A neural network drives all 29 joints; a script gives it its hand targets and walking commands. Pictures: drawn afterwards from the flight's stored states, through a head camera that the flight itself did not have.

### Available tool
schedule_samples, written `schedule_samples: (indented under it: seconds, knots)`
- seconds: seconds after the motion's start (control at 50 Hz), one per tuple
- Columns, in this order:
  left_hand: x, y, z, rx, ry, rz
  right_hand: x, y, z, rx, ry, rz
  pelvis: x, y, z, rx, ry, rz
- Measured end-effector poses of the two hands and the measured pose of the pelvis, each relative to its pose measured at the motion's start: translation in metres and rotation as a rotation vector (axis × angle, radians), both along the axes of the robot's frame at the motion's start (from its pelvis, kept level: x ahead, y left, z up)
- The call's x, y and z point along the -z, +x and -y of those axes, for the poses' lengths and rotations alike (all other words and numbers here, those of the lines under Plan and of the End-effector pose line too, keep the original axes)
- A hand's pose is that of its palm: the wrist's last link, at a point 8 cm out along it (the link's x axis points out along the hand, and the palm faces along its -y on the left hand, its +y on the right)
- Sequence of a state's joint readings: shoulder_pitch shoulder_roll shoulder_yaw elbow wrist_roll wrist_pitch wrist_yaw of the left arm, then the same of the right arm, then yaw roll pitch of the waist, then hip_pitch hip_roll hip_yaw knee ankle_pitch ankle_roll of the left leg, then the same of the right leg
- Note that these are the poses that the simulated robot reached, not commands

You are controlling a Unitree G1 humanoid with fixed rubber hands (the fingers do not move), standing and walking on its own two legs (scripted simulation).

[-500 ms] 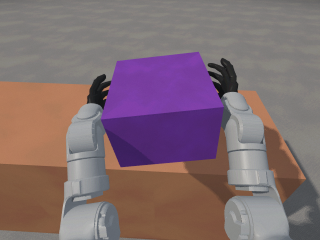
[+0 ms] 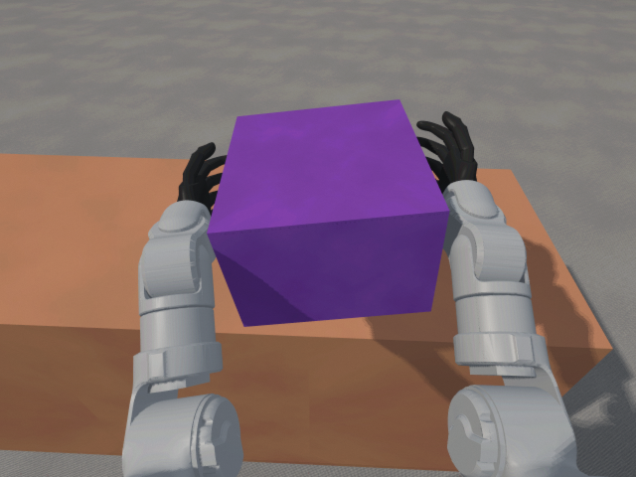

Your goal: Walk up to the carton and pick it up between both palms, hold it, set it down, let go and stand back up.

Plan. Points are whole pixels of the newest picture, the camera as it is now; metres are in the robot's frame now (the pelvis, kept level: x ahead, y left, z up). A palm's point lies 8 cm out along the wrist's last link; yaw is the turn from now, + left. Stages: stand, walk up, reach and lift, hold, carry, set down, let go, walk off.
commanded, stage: hold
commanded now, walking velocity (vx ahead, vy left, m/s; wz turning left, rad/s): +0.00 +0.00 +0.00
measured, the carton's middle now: (326, 206) +0.39 +0.01 +0.19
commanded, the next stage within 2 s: none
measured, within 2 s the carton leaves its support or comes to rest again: neither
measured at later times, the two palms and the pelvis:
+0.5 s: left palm (186, 213) +0.38 +0.17 +0.19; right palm (441, 179) +0.40 -0.13 +0.22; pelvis +0.02 +0.00 +0.00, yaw +0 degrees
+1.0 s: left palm (189, 211) +0.39 +0.17 +0.18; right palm (438, 183) +0.41 -0.13 +0.21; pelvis +0.01 +0.00 +0.00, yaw +1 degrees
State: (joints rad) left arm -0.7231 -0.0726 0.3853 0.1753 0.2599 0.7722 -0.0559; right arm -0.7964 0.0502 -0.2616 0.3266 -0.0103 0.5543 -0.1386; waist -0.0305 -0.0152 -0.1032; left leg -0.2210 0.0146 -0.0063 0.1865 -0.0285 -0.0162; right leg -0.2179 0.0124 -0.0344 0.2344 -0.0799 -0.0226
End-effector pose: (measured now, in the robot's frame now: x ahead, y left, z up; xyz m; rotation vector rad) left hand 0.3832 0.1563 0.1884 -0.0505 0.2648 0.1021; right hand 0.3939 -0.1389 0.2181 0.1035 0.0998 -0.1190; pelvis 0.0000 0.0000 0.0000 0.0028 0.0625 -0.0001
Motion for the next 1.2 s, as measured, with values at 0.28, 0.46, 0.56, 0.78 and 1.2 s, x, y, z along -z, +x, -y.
schedule_samples:
  seconds: [0.28,0.46,0.56,0.78,1.2]
  knots:
    - [0.001,0.004,-0.004,-0.024,0.015,0.008,0.002,0.011,-0.005,-0.027,0.0,0.015,-0.001,0.01,0.001,0.002,0.002,-0.004]
    - [0.003,-0.002,-0.01,-0.038,-0.004,-0.002,0.002,0.01,-0.011,-0.043,-0.005,0.012,-0.003,0.017,0.004,-0.002,-0.001,0.017]
    - [0.002,-0.007,-0.014,-0.047,-0.009,0.0,-0.001,0.009,-0.015,-0.05,0.001,0.015,-0.003,0.018,0.006,-0.005,-0.001,0.024]
    - [-0.002,-0.002,-0.017,-0.041,-0.01,0.005,-0.007,0.015,-0.018,-0.055,-0.015,0.023,-0.004,0.018,0.006,-0.012,-0.003,0.016]
    - [0.018,0.014,-0.006,-0.021,-0.003,-0.032,0.018,0.022,-0.006,-0.021,-0.035,-0.001,-0.004,0.018,-0.005,-0.005,-0.005,-0.021]
